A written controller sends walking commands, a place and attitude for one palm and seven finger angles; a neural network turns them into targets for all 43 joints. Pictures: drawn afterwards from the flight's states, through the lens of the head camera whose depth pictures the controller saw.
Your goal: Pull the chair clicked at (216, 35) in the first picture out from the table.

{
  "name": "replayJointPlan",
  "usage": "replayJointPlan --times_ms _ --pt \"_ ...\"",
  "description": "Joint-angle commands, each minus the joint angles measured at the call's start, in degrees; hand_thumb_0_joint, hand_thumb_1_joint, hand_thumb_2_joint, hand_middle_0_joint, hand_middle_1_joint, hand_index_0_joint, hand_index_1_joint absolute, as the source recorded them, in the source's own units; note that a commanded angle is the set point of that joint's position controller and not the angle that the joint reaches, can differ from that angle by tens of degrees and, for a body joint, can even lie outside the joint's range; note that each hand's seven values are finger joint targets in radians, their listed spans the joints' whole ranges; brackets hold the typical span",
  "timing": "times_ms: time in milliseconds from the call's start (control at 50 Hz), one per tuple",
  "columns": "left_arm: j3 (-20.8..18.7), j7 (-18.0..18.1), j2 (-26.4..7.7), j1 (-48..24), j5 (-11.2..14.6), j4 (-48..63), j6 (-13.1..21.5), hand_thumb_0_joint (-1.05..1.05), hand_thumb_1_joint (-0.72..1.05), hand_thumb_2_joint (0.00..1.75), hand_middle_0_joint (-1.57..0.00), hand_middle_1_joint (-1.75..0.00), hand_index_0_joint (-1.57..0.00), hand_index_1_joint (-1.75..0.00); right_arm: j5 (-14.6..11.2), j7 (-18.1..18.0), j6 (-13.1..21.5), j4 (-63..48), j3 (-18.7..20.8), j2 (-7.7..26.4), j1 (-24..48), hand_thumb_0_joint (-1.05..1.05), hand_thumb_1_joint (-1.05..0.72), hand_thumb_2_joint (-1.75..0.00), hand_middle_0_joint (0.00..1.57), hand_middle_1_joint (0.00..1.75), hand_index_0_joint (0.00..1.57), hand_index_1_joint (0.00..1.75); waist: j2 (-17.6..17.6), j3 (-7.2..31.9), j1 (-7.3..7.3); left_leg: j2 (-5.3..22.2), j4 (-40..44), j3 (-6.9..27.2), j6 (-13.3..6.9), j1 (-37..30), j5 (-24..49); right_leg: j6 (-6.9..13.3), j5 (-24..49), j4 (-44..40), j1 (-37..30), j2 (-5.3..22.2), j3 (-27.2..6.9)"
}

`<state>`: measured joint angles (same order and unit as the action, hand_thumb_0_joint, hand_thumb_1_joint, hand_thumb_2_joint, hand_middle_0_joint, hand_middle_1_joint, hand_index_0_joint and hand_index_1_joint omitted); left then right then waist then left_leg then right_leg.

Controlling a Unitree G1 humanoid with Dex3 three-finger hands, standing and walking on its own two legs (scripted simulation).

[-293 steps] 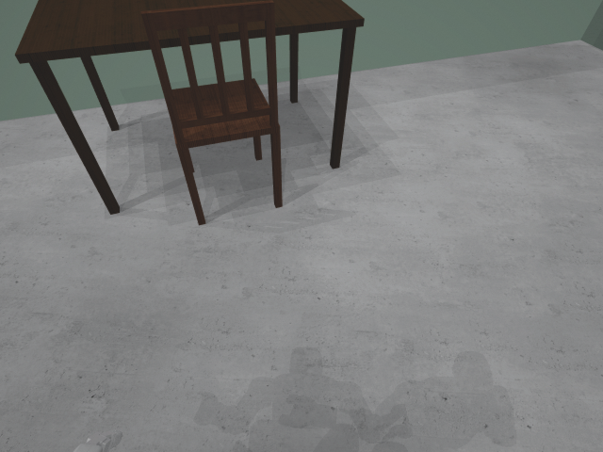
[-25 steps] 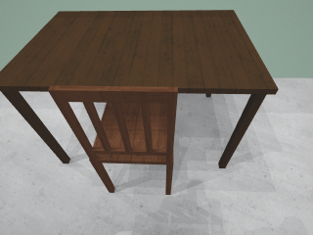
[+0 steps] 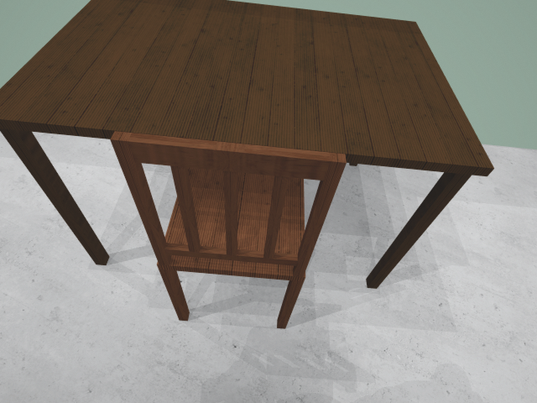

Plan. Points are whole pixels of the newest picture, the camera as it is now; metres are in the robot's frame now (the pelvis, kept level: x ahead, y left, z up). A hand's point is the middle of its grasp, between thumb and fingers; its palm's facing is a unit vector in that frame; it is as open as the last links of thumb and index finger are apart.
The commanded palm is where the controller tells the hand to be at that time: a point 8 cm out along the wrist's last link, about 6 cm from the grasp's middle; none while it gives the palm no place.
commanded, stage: come to a stop and stand still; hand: left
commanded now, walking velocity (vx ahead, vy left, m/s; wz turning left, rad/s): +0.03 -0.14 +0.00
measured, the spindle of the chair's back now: (231, 216) +0.48 +0.11 -0.10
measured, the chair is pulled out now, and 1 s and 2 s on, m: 0.00 0.00 0.00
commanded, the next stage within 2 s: look again from close up in 0.56 s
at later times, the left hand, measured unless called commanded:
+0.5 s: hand out of the picture -0.04 +0.10 -0.17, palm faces +0.05 -0.98 -0.19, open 7.4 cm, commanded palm none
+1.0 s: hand out of the picture +0.02 +0.21 -0.19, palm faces +0.03 -0.97 -0.25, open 7.4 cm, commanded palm none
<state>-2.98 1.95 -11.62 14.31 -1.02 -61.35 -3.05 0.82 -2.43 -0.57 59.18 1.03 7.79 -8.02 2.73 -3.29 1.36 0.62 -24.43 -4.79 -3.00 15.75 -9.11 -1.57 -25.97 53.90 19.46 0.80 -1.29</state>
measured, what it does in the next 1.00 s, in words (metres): steps on the spot: right foot, then left foot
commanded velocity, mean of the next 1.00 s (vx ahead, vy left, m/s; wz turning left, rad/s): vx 0.04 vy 0.04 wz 0.00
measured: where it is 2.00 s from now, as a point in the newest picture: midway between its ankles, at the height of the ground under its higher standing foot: outside the picture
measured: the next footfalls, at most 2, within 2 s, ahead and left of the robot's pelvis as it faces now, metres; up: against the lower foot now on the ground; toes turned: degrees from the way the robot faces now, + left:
right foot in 0.24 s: -0.02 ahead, -0.12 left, +0.00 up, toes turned -2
left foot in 0.62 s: +0.02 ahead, +0.09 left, +0.00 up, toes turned +2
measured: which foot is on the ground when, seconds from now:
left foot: down 0.00-0.28, up 0.30-0.60, down 0.62-1.00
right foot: up 0.00-0.22, down 0.24-1.00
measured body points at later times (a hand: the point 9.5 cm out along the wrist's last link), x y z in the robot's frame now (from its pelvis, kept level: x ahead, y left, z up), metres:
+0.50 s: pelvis -0.02 -0.05 +0.00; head -0.01 -0.08 +0.45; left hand -0.04 +0.15 -0.15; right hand -0.07 -0.28 -0.17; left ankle -0.03 +0.09 -0.72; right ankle -0.08 -0.15 -0.74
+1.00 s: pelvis -0.01 +0.02 -0.02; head +0.01 +0.02 +0.43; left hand +0.02 +0.26 -0.17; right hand +0.06 -0.20 -0.17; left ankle -0.02 +0.09 -0.74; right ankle -0.06 -0.12 -0.74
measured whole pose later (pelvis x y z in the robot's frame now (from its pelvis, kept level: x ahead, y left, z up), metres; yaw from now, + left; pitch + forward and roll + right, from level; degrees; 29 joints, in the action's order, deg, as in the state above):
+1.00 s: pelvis -0.01 +0.02 -0.02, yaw -1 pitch +0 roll +0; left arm -0.1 3.2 -9.9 14.6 -0.9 -59.9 0.3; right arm 0.4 -2.0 1.3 57.1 0.0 9.7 -10.7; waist -0.8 -2.2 1.4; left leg -3.1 -33.8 -5.6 -5.0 14.3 -19.7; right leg -1.1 -22.3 34.0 11.1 3.1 0.2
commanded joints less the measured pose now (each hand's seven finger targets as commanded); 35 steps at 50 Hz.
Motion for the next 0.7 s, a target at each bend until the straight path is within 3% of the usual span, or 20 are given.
replayJointPlan --times_ms 0,40,120,160,180,200,220,240,260,280,320,360,460,500,560,600,620,640,660,680 --pt "-0.50 -0.57 -3.01 3.30 -0.30 1.89 0.01 0.00 0.90 0.90 -0.20 -0.30 -0.20 -0.30 0.23 -0.81 0.16 -0.46 2.82 10.34 -6.94 0.00 -0.90 -0.90 0.20 0.30 0.20 0.30 -10.88 6.79 -3.03 15.81 10.28 14.85 -5.48 -12.92 7.21 -0.85 -1.64 -3.94 3.64 0.91 0.48" --pt "-0.25 -0.76 -2.69 2.43 -0.26 2.08 -0.12 0.00 0.90 0.90 -0.20 -0.30 -0.20 -0.30 0.41 -0.61 -0.04 -0.01 3.21 11.04 -7.80 0.00 -0.90 -0.90 0.20 0.30 0.20 0.30 -10.94 5.96 -3.85 16.51 11.14 16.23 -5.80 -12.01 2.79 -0.48 -3.25 -8.22 2.04 1.06 0.97" --pt "0.30 -0.81 -1.24 4.28 0.05 0.99 0.35 0.00 0.90 0.90 -0.20 -0.30 -0.20 -0.30 0.70 0.00 -0.29 0.88 3.61 11.04 -7.60 0.00 -0.90 -0.90 0.20 0.30 0.20 0.30 -12.14 4.10 -3.05 14.42 12.39 15.89 -4.46 -7.03 -6.57 1.01 -1.26 -20.10 -4.23 0.07 2.70" --pt "0.47 -0.70 -0.61 9.20 0.17 -1.37 0.82 0.00 0.90 0.90 -0.20 -0.30 -0.20 -0.30 0.53 0.32 -0.56 0.99 3.56 10.45 -6.53 0.00 -0.90 -0.90 0.20 0.30 0.20 0.30 -11.57 4.35 -0.93 10.93 12.57 12.27 -1.23 -2.67 -13.92 1.59 7.13 -30.47 -12.14 -0.98 5.77" --pt "0.51 -0.46 -1.26 11.28 0.02 -2.39 1.15 0.00 0.90 0.90 -0.20 -0.30 -0.20 -0.30 0.27 0.56 -0.72 1.35 3.43 9.14 -6.30 0.00 -0.90 -0.90 0.20 0.30 0.20 0.30 -9.36 3.38 -0.23 8.25 11.09 9.66 0.99 0.64 -17.85 1.99 9.49 -35.59 -16.02 -0.18 5.19" --pt "0.56 -0.15 -2.54 11.43 -0.16 -2.66 1.64 0.00 0.90 0.90 -0.20 -0.30 -0.20 -0.30 -0.07 0.77 -0.83 1.53 2.89 6.70 -6.73 0.00 -0.90 -0.90 0.20 0.30 0.20 0.30 -4.87 2.58 -0.48 4.95 7.25 7.15 3.10 3.00 -18.26 3.37 5.18 -39.31 -16.37 3.69 0.26" --pt "0.56 0.07 -4.95 9.60 -0.22 -2.15 2.15 0.00 0.90 0.90 -0.20 -0.30 -0.20 -0.30 -0.41 1.01 -0.98 1.40 2.09 3.84 -6.46 0.00 -0.90 -0.90 0.20 0.30 0.20 0.30 2.26 -0.57 -0.90 1.55 0.47 3.78 4.51 3.89 -16.46 5.61 -4.79 -45.00 -10.58 10.12 -7.98" --pt "0.43 0.10 -7.09 6.46 -0.13 -0.96 2.22 0.00 0.90 0.90 -0.20 -0.30 -0.20 -0.30 -0.03 1.39 -1.16 0.75 1.64 3.13 -6.26 0.00 -0.90 -0.90 0.20 0.30 0.20 0.30 6.34 -3.67 -1.41 0.61 -3.96 2.22 4.72 2.64 -14.31 7.53 -14.30 -50.08 -2.12 14.97 -12.42" --pt "0.40 0.22 -7.04 3.47 0.03 0.10 2.67 0.00 0.90 0.90 -0.20 -0.30 -0.20 -0.30 0.51 1.64 -1.29 1.15 1.93 4.26 -5.78 0.00 -0.90 -0.90 0.20 0.30 0.20 0.30 7.66 -5.95 -1.15 1.17 -8.58 3.02 4.43 1.42 -11.88 8.44 -15.96 -51.88 3.42 16.06 -14.49" --pt "0.47 0.29 -6.15 2.76 0.13 0.28 3.19 0.00 0.90 0.90 -0.20 -0.30 -0.20 -0.30 0.68 1.77 -1.24 1.50 1.80 4.47 -5.58 0.00 -0.90 -0.90 0.20 0.30 0.20 0.30 9.65 -9.02 -0.72 1.64 -11.01 4.25 3.97 3.51 -10.38 8.43 -10.60 -51.53 3.63 14.86 -14.26" --pt "0.60 0.21 -4.89 3.04 0.28 0.02 3.74 0.00 0.90 0.90 -0.20 -0.30 -0.20 -0.30 0.50 1.90 -0.79 2.97 1.72 4.28 -9.12 0.00 -0.90 -0.90 0.20 0.30 0.20 0.30 6.64 -8.99 -1.58 1.97 -11.96 4.02 3.70 5.51 -8.48 8.73 -2.04 -48.75 -1.18 13.92 -10.56" --pt "0.56 0.06 -4.28 5.13 0.21 -0.23 4.29 0.00 0.90 0.90 -0.20 -0.30 -0.20 -0.30 0.34 1.98 -0.16 3.17 1.46 4.37 -9.60 0.00 -0.90 -0.90 0.20 0.30 0.20 0.30 5.16 -8.32 -0.80 1.45 -13.20 3.54 3.94 6.96 -8.41 8.57 7.47 -45.29 -5.20 13.15 -8.30" --pt "-0.07 0.68 -4.05 9.32 0.00 -1.87 4.72 0.00 0.90 0.90 -0.20 -0.30 -0.20 -0.30 -0.04 1.05 0.19 2.03 1.15 4.44 -8.05 0.00 -0.90 -0.90 0.20 0.30 0.20 0.30 5.06 -2.38 0.91 1.72 -14.31 3.32 4.88 9.15 -12.61 10.63 41.54 -36.50 -16.72 16.05 -7.72" --pt "-0.32 1.02 -4.12 9.93 -0.08 -2.26 4.50 0.00 0.90 0.90 -0.20 -0.30 -0.20 -0.30 -0.38 0.75 0.35 1.79 0.93 4.08 -7.47 0.00 -0.90 -0.90 0.20 0.30 0.20 0.30 5.66 0.85 1.38 1.21 -10.62 2.89 4.82 6.72 -12.90 10.72 51.81 -32.65 -19.77 15.63 -6.74" --pt "-0.27 1.25 -3.83 7.32 0.31 -2.28 4.08 0.00 0.90 0.90 -0.20 -0.30 -0.20 -0.30 -0.60 0.36 0.77 3.27 0.80 3.42 -10.81 0.00 -0.90 -0.90 0.20 0.30 0.20 0.30 6.22 3.75 -0.87 0.51 1.41 1.83 4.35 -4.44 -1.05 7.41 51.29 -27.15 -16.44 12.02 -3.47" --pt "0.28 1.18 -1.21 7.65 0.57 -1.98 3.89 0.00 0.90 0.90 -0.20 -0.30 -0.20 -0.30 -0.26 -0.18 1.84 4.37 1.26 6.34 -13.29 0.00 -0.90 -0.90 0.20 0.30 0.20 0.30 -0.46 8.59 -1.29 6.04 -2.07 5.14 1.59 -16.44 25.61 3.75 39.32 -23.55 -10.07 6.51 0.06" --pt "0.56 1.33 0.27 7.25 0.49 -1.92 3.62 0.00 0.90 0.90 -0.20 -0.30 -0.20 -0.30 -0.38 -0.44 1.70 4.77 1.54 7.13 -13.75 0.00 -0.90 -0.90 0.20 0.30 0.20 0.30 -3.65 8.35 -1.33 8.85 -3.89 6.63 -0.20 -18.08 32.64 2.88 27.92 -24.77 -7.57 4.81 1.17" --pt "0.86 2.98 -0.89 13.00 -0.52 -3.45 6.60 0.00 0.90 0.90 -0.20 -0.30 -0.20 -0.30 -0.53 0.84 2.48 -0.87 1.10 8.20 -6.42 0.00 -0.90 -0.90 0.20 0.30 0.20 0.30 3.73 1.61 1.29 7.69 -16.69 4.48 0.98 -3.22 22.43 0.53 46.35 -33.33 -8.23 7.55 -4.77" --pt "0.55 2.38 -4.46 11.89 -0.45 -0.21 6.70 0.00 0.90 0.90 -0.20 -0.30 -0.20 -0.30 -0.34 1.61 1.63 -3.53 0.58 4.35 -5.51 0.00 -0.90 -0.90 0.20 0.30 0.20 0.30 6.34 0.56 0.44 2.31 -17.78 3.89 1.65 4.99 -10.87 2.74 49.15 -34.03 -11.33 13.60 -8.83" --pt "1.40 1.88 -4.03 9.88 -0.88 0.18 6.47 0.00 0.90 0.90 -0.20 -0.30 -0.20 -0.30 0.02 1.42 1.33 -3.51 0.68 2.45 -5.17 0.00 -0.90 -0.90 0.20 0.30 0.20 0.30 0.57 -1.62 -1.16 2.06 -17.28 2.96 1.91 5.06 -15.49 6.19 49.07 -32.79 -9.30 14.66 -8.05"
